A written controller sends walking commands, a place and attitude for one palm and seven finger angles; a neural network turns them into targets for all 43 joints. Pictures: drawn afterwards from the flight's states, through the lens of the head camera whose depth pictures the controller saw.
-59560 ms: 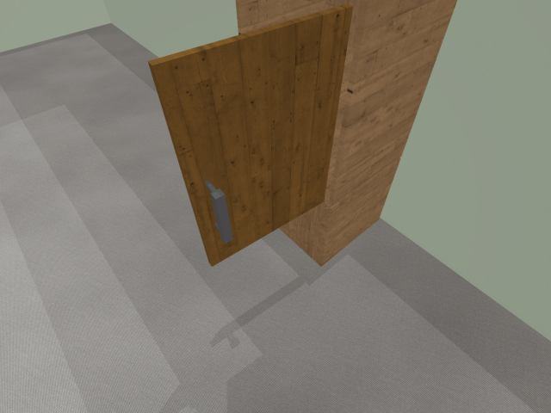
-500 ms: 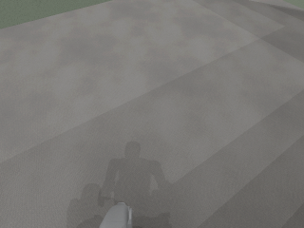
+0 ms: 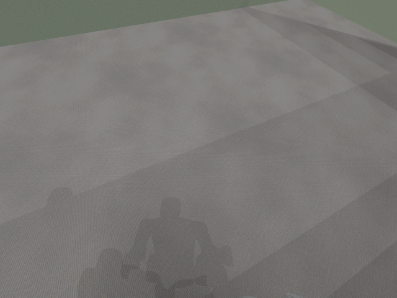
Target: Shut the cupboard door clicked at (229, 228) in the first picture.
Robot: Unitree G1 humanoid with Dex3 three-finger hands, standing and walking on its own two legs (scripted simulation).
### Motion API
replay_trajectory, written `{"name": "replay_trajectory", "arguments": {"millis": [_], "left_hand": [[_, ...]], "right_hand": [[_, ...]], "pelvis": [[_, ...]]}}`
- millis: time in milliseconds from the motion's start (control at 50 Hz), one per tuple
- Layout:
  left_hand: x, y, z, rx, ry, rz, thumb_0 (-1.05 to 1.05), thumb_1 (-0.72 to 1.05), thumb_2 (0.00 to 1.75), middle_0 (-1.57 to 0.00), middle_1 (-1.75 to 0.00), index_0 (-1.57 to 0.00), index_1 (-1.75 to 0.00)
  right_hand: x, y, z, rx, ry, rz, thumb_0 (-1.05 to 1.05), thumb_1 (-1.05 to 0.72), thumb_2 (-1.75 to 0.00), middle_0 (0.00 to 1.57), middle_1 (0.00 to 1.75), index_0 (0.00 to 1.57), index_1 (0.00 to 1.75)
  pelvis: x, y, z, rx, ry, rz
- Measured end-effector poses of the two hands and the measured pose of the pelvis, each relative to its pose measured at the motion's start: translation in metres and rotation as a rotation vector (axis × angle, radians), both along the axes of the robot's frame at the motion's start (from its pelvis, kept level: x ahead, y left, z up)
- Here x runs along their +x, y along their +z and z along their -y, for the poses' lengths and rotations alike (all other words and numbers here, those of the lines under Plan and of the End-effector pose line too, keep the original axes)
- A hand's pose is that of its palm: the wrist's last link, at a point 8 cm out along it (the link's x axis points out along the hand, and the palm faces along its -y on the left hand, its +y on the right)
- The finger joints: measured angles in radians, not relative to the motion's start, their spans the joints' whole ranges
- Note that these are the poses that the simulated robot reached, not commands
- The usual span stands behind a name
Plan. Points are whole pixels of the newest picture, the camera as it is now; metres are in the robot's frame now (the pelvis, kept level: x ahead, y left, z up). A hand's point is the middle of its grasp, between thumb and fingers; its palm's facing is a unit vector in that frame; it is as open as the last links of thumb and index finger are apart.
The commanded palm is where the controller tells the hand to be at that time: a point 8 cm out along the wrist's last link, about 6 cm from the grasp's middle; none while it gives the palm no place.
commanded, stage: turn to face it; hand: left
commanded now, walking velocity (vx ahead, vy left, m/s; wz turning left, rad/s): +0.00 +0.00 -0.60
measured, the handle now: out of the picture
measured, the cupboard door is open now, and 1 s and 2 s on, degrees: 34 34 34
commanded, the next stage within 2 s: none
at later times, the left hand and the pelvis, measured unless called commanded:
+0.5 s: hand out of the picture +0.13 +0.12 -0.16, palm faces -0.24 -0.94 -0.24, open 7.3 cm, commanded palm none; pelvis +0.01 -0.05 +0.00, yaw -17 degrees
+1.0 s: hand (175, 253) +0.25 +0.07 -0.16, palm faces -0.54 -0.80 -0.27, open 7.4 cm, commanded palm none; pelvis +0.02 -0.05 -0.01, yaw -35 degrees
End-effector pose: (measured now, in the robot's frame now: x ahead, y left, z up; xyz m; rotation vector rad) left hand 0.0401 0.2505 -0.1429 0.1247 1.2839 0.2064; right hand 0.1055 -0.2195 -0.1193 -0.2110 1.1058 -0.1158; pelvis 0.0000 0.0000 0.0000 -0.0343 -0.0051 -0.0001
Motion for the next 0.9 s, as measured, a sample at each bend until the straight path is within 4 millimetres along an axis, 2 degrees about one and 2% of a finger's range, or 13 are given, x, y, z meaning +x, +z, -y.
{"name": "replay_trajectory", "arguments": {"millis": [100,260,320,380,520,620,680,800,900], "left_hand": [[0.02,0.001,0.016,-0.007,-0.069,-0.018,0.0,0.91,0.9,-0.2,-0.3,-0.2,-0.3],[0.063,-0.001,0.058,0.026,-0.213,0.028,0.0,0.91,0.9,-0.2,-0.3,-0.2,-0.3],[0.072,0.005,0.071,0.035,-0.244,0.039,0.0,0.91,0.9,-0.2,-0.3,-0.2,-0.3],[0.079,0.01,0.078,0.04,-0.274,0.031,0.0,0.91,0.9,-0.2,-0.3,-0.2,-0.3],[0.105,0.01,0.081,0.029,-0.354,0.03,0.0,0.91,0.9,-0.2,-0.3,-0.21,-0.3],[0.13,0.001,0.069,0.019,-0.395,0.034,0.0,0.91,0.9,-0.2,-0.3,-0.21,-0.3],[0.149,-0.01,0.06,0.012,-0.421,0.038,0.0,0.91,0.9,-0.2,-0.3,-0.21,-0.3],[0.187,0.004,0.066,0.01,-0.51,0.066,0.01,0.91,0.9,-0.2,-0.3,-0.2,-0.3],[0.211,0.015,0.091,0.017,-0.598,0.095,0.01,0.91,0.9,-0.2,-0.3,-0.2,-0.3]], "right_hand": [[-0.028,-0.007,0.025,-0.006,-0.091,-0.052,-0.01,-0.92,-0.9,0.21,0.3,0.2,0.3],[-0.094,-0.037,0.08,0.003,-0.27,-0.166,0.0,-0.91,-0.9,0.2,0.3,0.2,0.3],[-0.111,-0.036,0.092,-0.006,-0.309,-0.211,0.0,-0.91,-0.9,0.2,0.3,0.2,0.3],[-0.117,-0.028,0.098,-0.008,-0.338,-0.214,0.0,-0.91,-0.9,0.2,0.3,0.19,0.3],[-0.108,-0.017,0.094,-0.012,-0.384,-0.16,0.0,-0.91,-0.9,0.2,0.3,0.19,0.3],[-0.089,-0.012,0.081,-0.029,-0.414,-0.092,0.0,-0.91,-0.9,0.2,0.3,0.19,0.3],[-0.084,-0.012,0.07,-0.048,-0.432,-0.049,0.0,-0.91,-0.9,0.2,0.3,0.2,0.3],[-0.104,-0.003,0.051,-0.034,-0.474,-0.069,0.0,-0.91,-0.9,0.2,0.3,0.2,0.3],[-0.134,-0.009,0.051,-0.004,-0.549,-0.107,0.0,-0.9,-0.9,0.21,0.3,0.2,0.3]], "pelvis": [[0.005,-0.001,0.01,0.007,-0.066,-0.002],[0.008,-0.017,0.041,0.035,-0.177,-0.006],[0.008,-0.014,0.047,0.033,-0.197,-0.006],[0.008,-0.007,0.051,0.043,-0.23,-0.01],[0.013,-0.003,0.047,0.051,-0.301,-0.021],[0.023,-0.008,0.033,0.047,-0.361,-0.023],[0.029,-0.015,0.023,0.044,-0.4,-0.021],[0.031,-0.005,0.02,0.021,-0.474,-0.015],[0.029,-0.003,0.027,0.017,-0.54,-0.021]]}}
